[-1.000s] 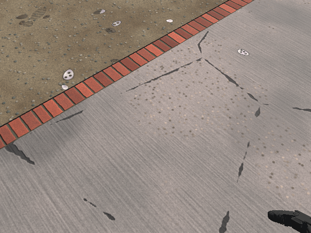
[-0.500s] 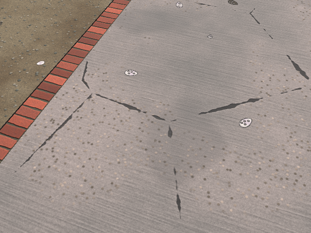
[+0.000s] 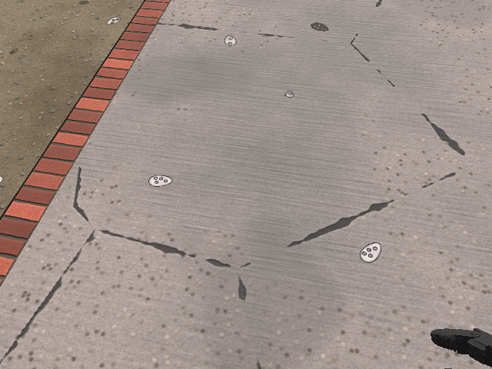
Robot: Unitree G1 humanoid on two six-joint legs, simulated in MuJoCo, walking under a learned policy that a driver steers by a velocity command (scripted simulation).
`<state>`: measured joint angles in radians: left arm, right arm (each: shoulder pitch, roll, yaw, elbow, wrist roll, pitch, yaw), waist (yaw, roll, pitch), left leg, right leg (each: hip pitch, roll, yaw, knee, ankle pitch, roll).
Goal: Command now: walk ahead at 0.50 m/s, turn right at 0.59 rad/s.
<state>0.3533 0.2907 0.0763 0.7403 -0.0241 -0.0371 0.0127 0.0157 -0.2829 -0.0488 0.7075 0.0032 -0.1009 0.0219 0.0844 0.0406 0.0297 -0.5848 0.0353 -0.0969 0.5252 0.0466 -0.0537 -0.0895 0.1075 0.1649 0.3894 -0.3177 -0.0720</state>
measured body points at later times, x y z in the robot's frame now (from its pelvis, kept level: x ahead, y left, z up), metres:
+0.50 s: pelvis +0.26 +0.01 +0.00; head +0.30 -0.01 +0.44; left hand +0.55 +0.17 -0.08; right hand +0.19 -0.28 -0.13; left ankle +0.18 +0.15 -0.74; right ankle +0.38 -0.18 -0.70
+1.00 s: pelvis +0.52 -0.12 +0.00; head +0.54 -0.13 +0.45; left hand +0.65 +0.13 -0.12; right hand +0.60 -0.41 -0.11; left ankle +0.75 -0.02 -0.69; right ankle +0.40 -0.17 -0.74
